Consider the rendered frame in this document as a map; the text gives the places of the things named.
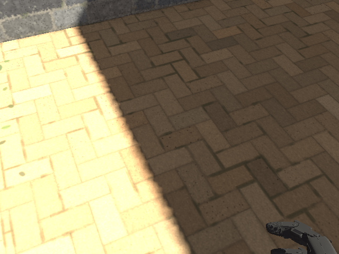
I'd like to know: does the robot right hand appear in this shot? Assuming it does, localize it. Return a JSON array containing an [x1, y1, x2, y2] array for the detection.
[[266, 220, 337, 254]]

